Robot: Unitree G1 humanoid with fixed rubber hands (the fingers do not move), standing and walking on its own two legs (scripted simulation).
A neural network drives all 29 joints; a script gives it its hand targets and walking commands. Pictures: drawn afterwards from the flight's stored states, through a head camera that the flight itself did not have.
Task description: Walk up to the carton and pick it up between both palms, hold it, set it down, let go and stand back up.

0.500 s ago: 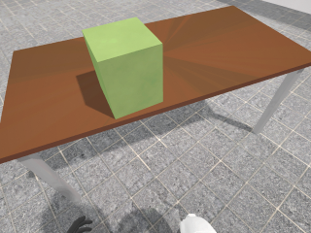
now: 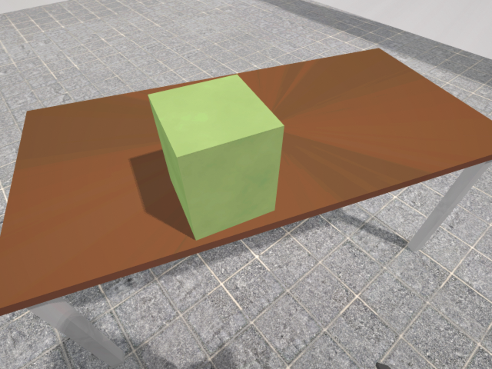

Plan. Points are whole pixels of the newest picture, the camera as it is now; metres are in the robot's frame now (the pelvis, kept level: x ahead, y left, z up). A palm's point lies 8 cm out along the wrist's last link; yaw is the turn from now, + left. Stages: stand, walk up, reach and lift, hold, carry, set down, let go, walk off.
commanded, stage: walk up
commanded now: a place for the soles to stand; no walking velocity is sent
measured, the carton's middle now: (216, 157) +0.55 +0.11 +0.02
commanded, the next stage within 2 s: none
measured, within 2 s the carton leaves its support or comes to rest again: neither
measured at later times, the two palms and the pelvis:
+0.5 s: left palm out of the picture +0.08 +0.24 -0.11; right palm out of the picture +0.05 -0.25 -0.12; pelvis +0.00 +0.00 +0.01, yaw -3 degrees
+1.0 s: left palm out of the picture +0.04 +0.15 -0.12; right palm out of the picture +0.07 -0.37 -0.13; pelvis +0.04 -0.10 +0.00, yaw +4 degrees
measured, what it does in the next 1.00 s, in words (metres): steps to the right: right foot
